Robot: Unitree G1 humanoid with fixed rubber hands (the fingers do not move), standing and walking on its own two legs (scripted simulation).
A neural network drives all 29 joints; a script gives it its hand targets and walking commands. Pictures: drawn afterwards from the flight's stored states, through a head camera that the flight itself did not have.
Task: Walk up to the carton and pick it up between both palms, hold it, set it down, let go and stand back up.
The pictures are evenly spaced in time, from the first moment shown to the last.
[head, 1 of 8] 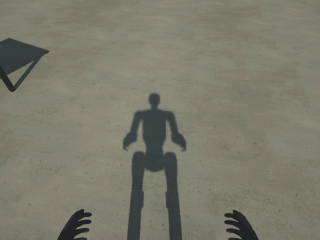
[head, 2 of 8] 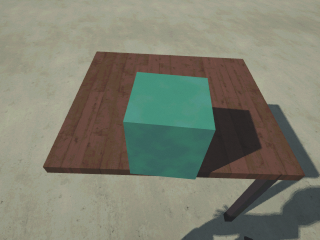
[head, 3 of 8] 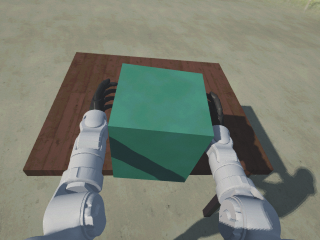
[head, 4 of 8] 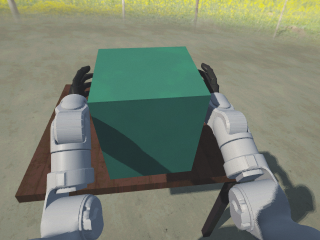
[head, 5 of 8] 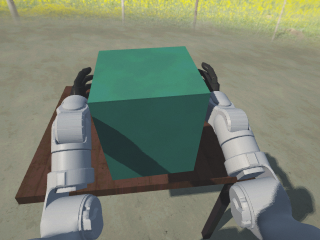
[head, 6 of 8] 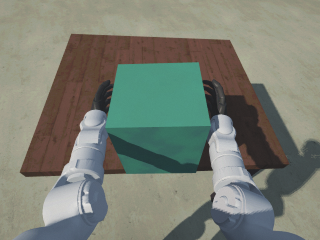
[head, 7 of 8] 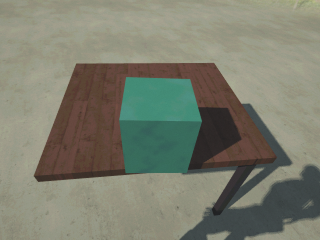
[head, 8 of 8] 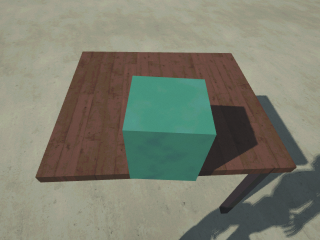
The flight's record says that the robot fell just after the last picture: no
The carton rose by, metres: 0.21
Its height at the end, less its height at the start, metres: +0.00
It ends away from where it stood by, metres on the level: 0.01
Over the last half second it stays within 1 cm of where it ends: yes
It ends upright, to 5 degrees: yes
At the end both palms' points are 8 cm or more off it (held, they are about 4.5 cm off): yes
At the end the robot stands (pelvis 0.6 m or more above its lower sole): yes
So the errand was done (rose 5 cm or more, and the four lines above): yes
